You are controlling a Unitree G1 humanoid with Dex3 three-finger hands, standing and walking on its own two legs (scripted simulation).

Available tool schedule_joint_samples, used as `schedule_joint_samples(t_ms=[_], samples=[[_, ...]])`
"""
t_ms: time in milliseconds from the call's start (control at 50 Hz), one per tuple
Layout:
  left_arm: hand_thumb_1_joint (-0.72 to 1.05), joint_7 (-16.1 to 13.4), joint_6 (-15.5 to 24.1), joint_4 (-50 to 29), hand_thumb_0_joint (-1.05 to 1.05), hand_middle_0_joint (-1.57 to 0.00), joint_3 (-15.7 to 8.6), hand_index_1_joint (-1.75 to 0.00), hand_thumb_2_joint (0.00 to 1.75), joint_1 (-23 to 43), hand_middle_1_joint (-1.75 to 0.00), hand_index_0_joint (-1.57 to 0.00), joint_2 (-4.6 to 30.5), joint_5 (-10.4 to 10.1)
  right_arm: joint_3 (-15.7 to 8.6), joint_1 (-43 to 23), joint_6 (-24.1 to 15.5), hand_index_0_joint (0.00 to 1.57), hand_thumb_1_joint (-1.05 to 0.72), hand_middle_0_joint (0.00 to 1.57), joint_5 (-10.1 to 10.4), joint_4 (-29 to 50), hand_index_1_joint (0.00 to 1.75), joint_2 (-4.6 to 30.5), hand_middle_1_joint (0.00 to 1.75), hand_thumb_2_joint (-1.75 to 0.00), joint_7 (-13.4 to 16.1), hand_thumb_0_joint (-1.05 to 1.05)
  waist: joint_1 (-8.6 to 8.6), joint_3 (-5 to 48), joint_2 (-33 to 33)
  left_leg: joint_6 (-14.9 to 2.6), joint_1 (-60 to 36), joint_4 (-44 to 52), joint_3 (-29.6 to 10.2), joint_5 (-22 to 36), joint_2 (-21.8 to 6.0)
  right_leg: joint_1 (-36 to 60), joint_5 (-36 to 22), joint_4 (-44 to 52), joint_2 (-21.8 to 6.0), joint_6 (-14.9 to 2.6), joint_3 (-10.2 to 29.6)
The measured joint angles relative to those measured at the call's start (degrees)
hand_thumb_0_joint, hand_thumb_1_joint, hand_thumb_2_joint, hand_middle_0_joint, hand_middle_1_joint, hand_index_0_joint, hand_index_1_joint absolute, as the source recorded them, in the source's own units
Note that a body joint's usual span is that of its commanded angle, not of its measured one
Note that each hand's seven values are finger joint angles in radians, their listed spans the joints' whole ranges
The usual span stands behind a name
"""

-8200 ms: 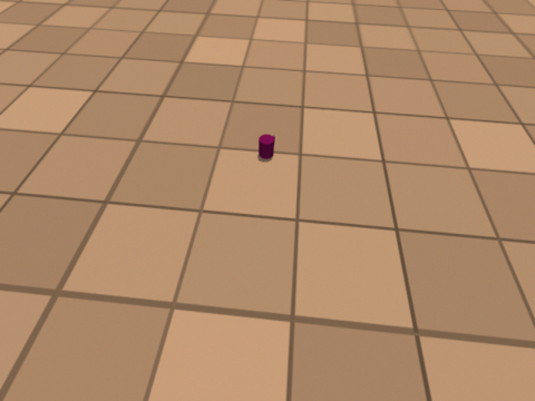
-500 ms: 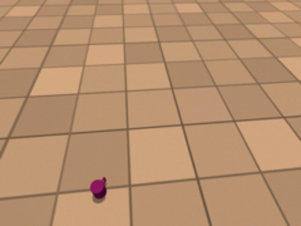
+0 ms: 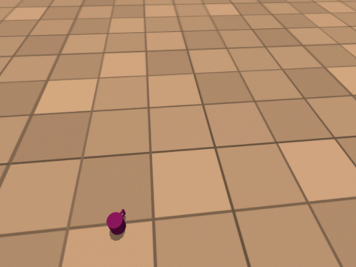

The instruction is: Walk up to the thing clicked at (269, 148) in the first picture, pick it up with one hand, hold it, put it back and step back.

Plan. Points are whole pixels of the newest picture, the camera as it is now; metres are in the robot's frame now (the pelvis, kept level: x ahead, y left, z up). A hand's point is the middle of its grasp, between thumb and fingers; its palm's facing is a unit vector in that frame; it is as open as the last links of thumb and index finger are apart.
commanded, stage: stand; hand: left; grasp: from above
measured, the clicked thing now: (118, 220) +0.47 +0.31 -0.73
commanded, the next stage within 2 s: rise first in 0.04 s
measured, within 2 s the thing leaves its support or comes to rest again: neither
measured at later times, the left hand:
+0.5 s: hand out of the picture +0.14 +0.26 -0.18, palm faces -0.06 -0.92 -0.38, open 11.3 cm
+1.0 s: hand out of the picture +0.12 +0.28 -0.23, palm faces -0.14 -0.88 -0.46, open 14.1 cm
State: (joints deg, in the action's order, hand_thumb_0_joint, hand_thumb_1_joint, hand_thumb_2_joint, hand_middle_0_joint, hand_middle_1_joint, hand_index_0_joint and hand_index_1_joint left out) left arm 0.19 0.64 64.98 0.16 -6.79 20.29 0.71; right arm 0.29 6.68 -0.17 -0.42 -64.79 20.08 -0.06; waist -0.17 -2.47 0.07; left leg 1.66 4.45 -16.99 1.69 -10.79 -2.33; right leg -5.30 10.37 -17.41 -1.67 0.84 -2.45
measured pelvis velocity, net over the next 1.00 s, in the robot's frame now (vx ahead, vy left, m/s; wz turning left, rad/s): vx -0.02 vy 0.02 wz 0.00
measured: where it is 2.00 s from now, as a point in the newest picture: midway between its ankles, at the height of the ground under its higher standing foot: outside the picture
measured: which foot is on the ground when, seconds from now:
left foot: down 0.00-1.00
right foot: down 0.00-1.00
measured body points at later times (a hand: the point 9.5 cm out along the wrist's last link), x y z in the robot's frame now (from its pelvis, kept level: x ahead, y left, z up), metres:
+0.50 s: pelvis -0.01 +0.01 -0.03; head +0.05 +0.01 +0.42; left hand +0.14 +0.31 -0.15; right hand +0.08 -0.25 -0.14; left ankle -0.02 +0.14 -0.75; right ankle -0.01 -0.13 -0.75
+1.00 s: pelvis -0.02 +0.02 -0.09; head +0.08 +0.03 +0.35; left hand +0.12 +0.32 -0.19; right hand +0.15 -0.23 -0.18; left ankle -0.02 +0.14 -0.75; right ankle -0.01 -0.13 -0.75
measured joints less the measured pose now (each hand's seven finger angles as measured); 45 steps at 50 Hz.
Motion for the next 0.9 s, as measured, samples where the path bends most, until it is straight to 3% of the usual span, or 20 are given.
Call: schedule_joint_samples(t_ms=[160, 220, 300, 380, 500, 640, 740, 900], samples=[[0.90, 0.0, 0.0, 0.0, 0.00, -0.20, 0.0, -0.30, 0.90, 0.2, -0.30, -0.20, 0.0, 0.0, 0.0, 0.0, 0.0, 0.21, -0.90, 0.21, 0.0, 0.0, 0.30, 0.0, 0.30, -0.90, 0.0, 0.00, 0.02, -0.1, 0.0, -0.06, 0.1, 0.0, 0.0, 0.1, 0.1, -0.1, 0.0, 0.0, -0.1, 0.06, 0.0], [0.86, -0.8, 0.7, -3.5, 0.01, -0.18, -1.7, -0.34, 0.91, 1.5, -0.34, -0.18, -0.9, -1.2, 0.1, 2.7, -0.9, 0.20, -0.91, 0.21, 2.5, 7.5, 0.30, -0.6, 0.30, -0.90, 1.5, 0.00, 0.20, -0.4, 0.1, -0.30, 4.4, -3.6, -0.6, -1.1, 0.3, -4.0, 1.1, -3.4, -0.4, 0.00, -0.5], [0.71, 0.4, 0.7, -2.2, 0.01, -0.14, -5.7, -0.49, 0.94, 8.2, -0.49, -0.15, -1.0, 1.4, -0.6, 4.0, -1.8, 0.20, -0.92, 0.21, 2.7, 14.2, 0.30, -3.0, 0.30, -0.90, 2.1, 0.00, 0.48, -0.5, -0.6, -0.19, 11.8, -9.8, -1.0, -2.9, 0.1, -11.2, 2.9, -9.2, -0.4, -0.23, -0.6], [0.48, 1.2, -0.6, -5.3, 0.00, -0.09, -8.4, -0.70, 0.96, 9.6, -0.71, -0.12, -0.4, 4.8, -1.4, 5.4, -1.9, 0.20, -0.92, 0.21, 2.1, 18.6, 0.30, -5.4, 0.30, -0.90, 1.8, 0.00, 1.04, 0.8, -1.3, -0.19, 17.5, -15.2, -0.6, -5.2, -0.2, -17.1, 4.9, -14.5, -0.3, -0.30, 0.1], [0.06, 0.6, -5.8, -12.3, 0.00, -0.05, -8.5, -0.91, 0.98, 6.1, -0.93, -0.08, -1.0, 7.5, -1.6, 7.5, -1.8, 0.21, -0.91, 0.21, 2.3, 23.3, 0.30, -6.5, 0.30, -0.90, 1.2, 0.01, 1.92, 3.0, -0.6, -0.56, 22.2, -20.5, -0.4, -8.0, -0.3, -21.5, 7.1, -19.0, -0.4, 0.10, 0.4], [-0.34, 0.0, -8.5, -19.8, 0.00, -0.06, -8.9, -1.01, 0.98, 1.5, -1.03, -0.08, -1.8, 9.1, -2.2, 7.7, -4.1, 0.21, -0.90, 0.21, 1.9, 26.7, 0.30, -6.1, 0.30, -0.90, 0.9, 0.01, 1.75, 5.6, -0.3, -0.92, 31.2, -31.2, -0.8, -13.1, -0.3, -30.2, 11.8, -29.0, -0.7, 0.58, 0.5], [-0.47, 0.1, -10.0, -26.6, 0.00, -0.07, -8.5, -1.03, 0.98, -1.9, -1.04, -0.08, -1.8, 10.3, -2.5, 6.8, -5.3, 0.21, -0.89, 0.21, 1.7, 28.2, 0.30, -6.1, 0.30, -0.90, 1.5, 0.01, 1.47, 6.9, -0.2, -1.06, 36.3, -37.5, -1.3, -16.0, -0.3, -34.9, 14.6, -34.8, -0.8, 0.75, 0.3], [-0.53, 0.3, -13.7, -36.0, -0.01, -0.07, -7.5, -1.04, 0.98, -6.5, -1.05, -0.08, -1.3, 11.7, -1.9, 5.5, -7.2, 0.21, -0.89, 0.21, 1.3, 30.8, 0.30, -6.7, 0.30, -0.90, 2.2, 0.01, 1.49, 8.3, 0.0, -1.11, 42.4, -43.9, -2.1, -18.8, -0.6, -40.6, 17.2, -40.6, -0.7, 0.81, -0.1]])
